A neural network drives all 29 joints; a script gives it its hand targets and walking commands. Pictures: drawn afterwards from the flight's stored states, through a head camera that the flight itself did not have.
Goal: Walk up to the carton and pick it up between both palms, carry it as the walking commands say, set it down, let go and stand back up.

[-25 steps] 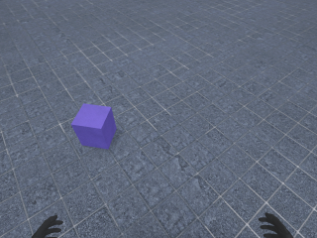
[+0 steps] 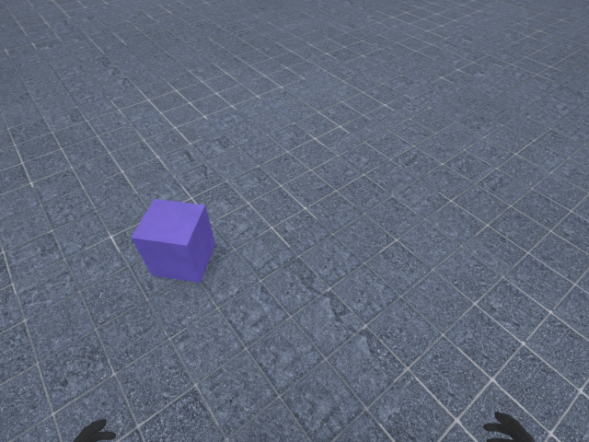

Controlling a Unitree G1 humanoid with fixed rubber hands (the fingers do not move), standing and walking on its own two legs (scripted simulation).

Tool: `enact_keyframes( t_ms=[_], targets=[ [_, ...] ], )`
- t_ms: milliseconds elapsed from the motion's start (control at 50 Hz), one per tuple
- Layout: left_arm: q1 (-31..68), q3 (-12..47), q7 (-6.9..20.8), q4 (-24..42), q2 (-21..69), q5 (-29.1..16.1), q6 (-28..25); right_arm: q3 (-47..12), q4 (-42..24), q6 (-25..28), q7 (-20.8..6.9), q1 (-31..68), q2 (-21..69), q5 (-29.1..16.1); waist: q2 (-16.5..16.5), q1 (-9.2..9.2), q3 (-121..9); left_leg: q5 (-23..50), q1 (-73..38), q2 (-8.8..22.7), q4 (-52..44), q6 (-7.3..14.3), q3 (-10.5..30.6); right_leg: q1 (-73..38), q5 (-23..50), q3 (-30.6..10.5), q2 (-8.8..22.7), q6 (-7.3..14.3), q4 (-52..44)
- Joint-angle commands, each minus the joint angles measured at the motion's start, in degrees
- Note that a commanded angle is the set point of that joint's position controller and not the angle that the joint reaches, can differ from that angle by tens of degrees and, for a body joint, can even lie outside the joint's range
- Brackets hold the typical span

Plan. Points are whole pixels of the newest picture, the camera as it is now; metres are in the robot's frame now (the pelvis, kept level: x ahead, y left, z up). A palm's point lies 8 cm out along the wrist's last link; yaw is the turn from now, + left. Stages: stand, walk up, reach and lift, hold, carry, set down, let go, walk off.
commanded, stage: stand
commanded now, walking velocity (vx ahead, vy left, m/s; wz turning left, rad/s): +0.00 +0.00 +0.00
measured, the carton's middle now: (177, 241) +0.93 +0.47 -0.65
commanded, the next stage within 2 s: walk up in 1.00 s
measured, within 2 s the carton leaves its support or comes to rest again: neither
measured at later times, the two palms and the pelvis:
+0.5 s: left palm out of the picture +0.10 +0.32 -0.10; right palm out of the picture +0.10 -0.32 -0.10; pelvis +0.00 +0.00 +0.00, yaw +0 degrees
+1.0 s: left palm out of the picture +0.10 +0.32 -0.10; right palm out of the picture +0.11 -0.32 -0.10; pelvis +0.01 +0.00 +0.00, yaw +0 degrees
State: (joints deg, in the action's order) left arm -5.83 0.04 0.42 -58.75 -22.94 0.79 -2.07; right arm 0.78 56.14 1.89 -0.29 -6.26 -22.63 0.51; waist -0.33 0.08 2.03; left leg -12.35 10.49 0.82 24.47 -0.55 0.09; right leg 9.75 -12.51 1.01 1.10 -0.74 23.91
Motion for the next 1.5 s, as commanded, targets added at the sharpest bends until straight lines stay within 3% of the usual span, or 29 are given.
enact_keyframes(
  t_ms=[0, 20, 160, 180, 260, 280, 380, 400, 600, 620, 680, 740, 800, 820, 880, 940, 1020, 1160, 1180, 1200, 1220, 1240, 1260, 1280, 1340, 1360, 1420, 1440, 1480],
  targets=[
    [1.7, -1.7, -0.3, 2.4, -8.3, -0.4, -0.2, 1.8, -1.9, 0.5, 0.5, 3.1, -9.8, 0.1, -2.1, -1.14, -4.4, 6.3, 0.1, 6.0, -4.0, 2.4, 4.4, -2.3, 7.5, -4.6, 6.1, 2.3, -4.7],
    [1.6, -2.0, -0.4, 0.9, -10.2, 0.0, -0.2, 1.8, -1.3, 0.4, 0.4, 1.7, -9.2, 0.2, 1.0, -0.31, -2.5, 6.9, -0.4, 6.0, -5.3, 2.2, 5.0, -1.9, 6.2, -4.0, 6.0, 2.1, -4.4],
    [1.8, -1.7, -0.1, 1.0, -9.2, -0.5, -0.4, 1.8, 0.0, 0.3, 0.3, 2.3, -10.2, 0.0, 2.0, -0.58, -3.7, 4.1, -1.9, 6.3, -6.6, 2.5, 5.0, -1.8, 4.5, -4.2, 5.9, 1.9, -6.3],
    [3.1, -1.6, -0.3, 0.8, -9.0, -0.3, -0.2, 1.8, -0.9, 0.2, 0.4, 4.3, -9.5, -0.1, -0.4, -0.11, -3.2, 4.7, -2.1, 6.7, -6.5, 2.5, 4.9, -1.7, 4.9, -4.3, 6.1, 2.1, -6.8],
    [3.7, -1.9, -0.4, 0.6, -9.7, 0.0, 0.1, 1.4, 0.6, 0.5, 0.1, 2.8, -9.0, 0.3, 0.2, 0.25, -2.9, 6.8, -2.6, 6.8, -6.7, 2.1, 5.0, -1.0, 5.6, -4.6, 5.7, 2.1, -5.9],
    [3.3, -1.8, -0.4, 0.3, -9.2, -0.2, 0.2, 1.2, 1.0, 0.4, 0.2, 2.1, -9.1, 0.4, -2.4, -0.17, -3.7, 5.6, -1.2, 6.2, -7.3, 2.0, 4.5, -3.0, 5.3, -4.9, 6.0, 2.0, -5.9],
    [2.5, -2.3, -0.5, -0.7, -10.5, 0.0, 0.2, 2.2, 1.8, 0.0, 0.3, 0.9, -10.6, 0.1, 1.5, 0.28, -2.5, 6.8, -2.0, 6.3, -6.9, 1.8, 4.7, -1.3, 4.0, -4.7, 6.1, 1.9, -6.7],
    [3.5, -1.7, -0.5, 0.0, -8.4, 0.3, 0.1, 2.0, 1.9, 0.0, 0.3, 2.1, -11.2, 0.2, -0.9, 0.33, -2.5, 6.8, -2.5, 6.2, -6.7, 1.2, 3.8, -0.6, 5.1, -4.9, 6.2, 2.0, -6.3],
    [3.9, -1.9, -0.4, -0.4, -9.1, 0.1, 0.0, 1.9, 1.8, -0.1, 0.4, 3.2, -10.5, 0.1, 1.5, 0.08, -1.6, 8.5, -1.5, 6.5, -7.1, 1.6, 4.0, -2.7, 8.2, -4.6, 6.4, 2.0, -7.2],
    [3.9, -1.9, -0.7, -0.2, -8.9, 0.1, 0.2, 1.5, 2.0, -0.2, 0.5, 3.8, -10.4, 0.1, -1.5, 0.15, -3.9, 9.5, -2.4, 6.6, -6.8, 1.7, 4.2, -3.7, 8.9, -4.5, 6.6, 1.9, -7.2],
    [2.9, -1.8, -0.3, -0.7, -9.3, -0.1, 0.2, 1.9, 2.2, -0.2, 0.6, 3.3, -10.8, 0.0, 1.2, -0.71, -2.8, 9.1, -3.1, 6.5, -7.0, 1.8, 4.1, -2.6, 8.8, -4.3, 6.6, 1.8, -7.6],
    [3.1, -1.8, -0.6, -0.4, -9.2, -0.3, 0.4, 1.7, 2.0, -0.1, 0.5, 3.0, -10.3, 0.0, -1.2, 0.08, -2.9, 7.8, -1.9, 6.6, -7.3, 1.9, 3.9, -3.8, 8.6, -4.8, 6.7, 1.7, -7.3],
    [3.2, -2.1, -0.5, -1.3, -10.4, 0.2, 0.5, 1.4, 2.5, -0.1, 0.6, 2.2, -9.2, 0.2, 1.9, 0.13, -2.9, 8.4, -2.8, 7.0, -7.5, 1.7, 4.6, -3.2, 5.9, -3.6, 6.0, 1.4, -7.1],
    [2.1, -2.2, -0.3, -0.7, -9.3, 0.0, 0.2, 1.8, 2.0, -0.1, 0.6, 2.8, -11.1, 0.3, 0.9, -1.13, -3.4, 8.2, -3.3, 6.9, -7.3, 2.3, 4.6, -3.7, 5.4, -4.6, 6.3, 1.7, -7.7],
    [2.6, -1.8, -0.5, -0.9, -10.0, -0.1, 0.4, 1.6, 2.6, -0.1, 0.7, 1.3, -10.3, -0.1, -1.2, 0.28, -2.6, 9.2, -2.5, 6.3, -7.7, 1.8, 4.0, -3.8, 8.1, -4.9, 6.5, 1.4, -7.9],
    [3.4, -1.5, -0.4, -0.4, -8.6, 0.1, 0.6, 1.5, 1.6, 0.2, 0.6, 3.6, -10.0, 0.2, 1.6, -0.05, -4.4, 10.7, -4.2, 7.0, -6.9, 2.2, 4.1, -3.9, 10.3, -3.9, 6.5, 1.8, -7.0],
    [2.4, -2.5, -0.7, -1.2, -11.3, -0.4, 0.2, 1.0, 2.7, -0.2, 0.4, 1.6, -9.4, 0.1, -1.1, -0.04, -4.9, 11.4, -4.6, 6.4, -7.2, 1.5, 4.0, -4.9, 10.0, -5.0, 6.8, 1.7, -6.9],
    [1.6, -1.9, -0.5, -1.4, -10.0, 0.2, 0.4, 1.7, 2.3, -0.2, 0.5, 2.8, -9.9, 0.2, 0.8, 0.03, -3.8, 11.9, -4.9, 6.9, -6.9, 1.8, 4.0, -3.6, 9.7, -4.1, 6.7, 1.8, -7.1],
    [3.3, -4.9, 0.5, 3.2, -6.9, 1.4, 2.9, 4.2, 4.2, -2.8, 1.1, -7.1, -9.9, 0.8, 5.0, 1.08, -3.7, -17.1, -0.2, 10.7, -2.8, 2.3, 13.9, 3.8, -21.4, 1.8, 3.5, 0.3, 2.5],
    [-5.6, -4.3, -1.8, 0.5, -7.1, 0.7, 4.1, 3.6, -3.0, -5.1, -2.4, 7.0, -8.2, 0.6, -6.5, -4.02, 4.2, -28.6, 26.9, 1.7, -1.0, 2.2, 6.2, -11.4, -24.6, -4.1, 11.1, 0.8, -4.7],
    [-12.4, -6.7, -3.1, -1.3, -13.5, 0.9, 3.8, 3.2, -7.8, -5.3, -3.7, 14.3, -4.3, 1.4, 10.0, -9.24, 4.3, -16.4, 40.7, -0.6, 17.3, 0.6, 1.5, -19.4, -31.2, -21.2, 25.4, 4.7, -15.9],
    [-13.5, -6.9, -3.6, -1.0, -14.7, 1.0, 3.1, 2.4, -9.7, -5.0, -4.3, 16.6, -2.5, 2.6, 10.4, -10.18, 4.3, -11.3, 41.3, 3.5, 29.0, -1.4, 5.1, -17.3, -23.9, -25.1, 30.9, 8.0, -16.6],
    [-13.2, -6.4, -3.9, -0.3, -13.6, 1.3, 2.4, 2.6, -9.7, -4.4, -4.8, 14.1, -2.8, 2.7, 3.7, -8.17, 6.1, -10.6, 40.0, 5.5, 32.5, -1.7, 6.9, -14.1, -17.3, -22.9, 30.7, 9.6, -14.4],
    [-11.3, -6.1, -4.0, 1.0, -10.6, 1.0, 1.7, 3.7, -8.8, -4.2, -4.5, 9.7, -2.4, 3.0, 1.1, -5.26, 2.6, -7.9, 37.6, 6.9, 36.0, -2.1, 6.0, -12.7, -17.4, -20.5, 28.0, 8.1, -14.5],
    [-0.7, -6.2, -2.1, 6.5, -7.2, 0.9, 0.9, 4.4, -6.8, -4.5, -5.4, -2.6, -2.4, 1.7, 11.0, 3.21, -2.5, -2.1, 26.9, 7.0, 37.6, -0.9, 3.1, -6.8, -17.8, -2.7, 22.1, 3.6, -15.3],
    [-0.1, -5.9, -1.5, 6.6, -6.3, 1.3, 0.2, 3.9, -7.2, -4.1, -5.8, -1.3, -1.4, 1.2, 11.9, 3.39, 0.5, -0.8, 23.5, 7.3, 31.0, -0.8, 1.1, -1.6, -15.1, 0.3, 19.8, 2.9, -16.1],
    [-5.3, -5.5, -0.5, 5.2, -4.2, 1.5, 0.3, 2.1, -10.4, -4.1, -6.8, 7.9, 2.9, 0.5, 11.8, -2.23, 5.8, 0.3, 18.3, 5.5, 20.2, -1.0, -4.9, 5.6, -12.4, 4.9, 16.7, 2.2, -16.4],
    [-5.7, -5.6, 0.2, 4.8, -5.0, 1.3, 0.0, 2.5, -9.5, -3.6, -6.1, 4.8, 3.5, -0.7, 16.4, -1.85, 2.9, -1.1, 15.2, 5.7, 17.0, -1.0, -5.0, 2.6, -14.6, 5.3, 16.1, 2.8, -15.3],
    [-6.1, -6.0, 0.5, 4.5, -5.3, 2.2, -0.3, 2.8, -6.5, -2.4, -5.1, -0.7, 2.1, -0.2, 12.7, 0.68, 0.7, -3.9, 11.0, 3.8, 15.3, -1.4, -9.8, 1.1, -17.3, 7.5, 16.3, 4.4, -10.7]
  ],
)
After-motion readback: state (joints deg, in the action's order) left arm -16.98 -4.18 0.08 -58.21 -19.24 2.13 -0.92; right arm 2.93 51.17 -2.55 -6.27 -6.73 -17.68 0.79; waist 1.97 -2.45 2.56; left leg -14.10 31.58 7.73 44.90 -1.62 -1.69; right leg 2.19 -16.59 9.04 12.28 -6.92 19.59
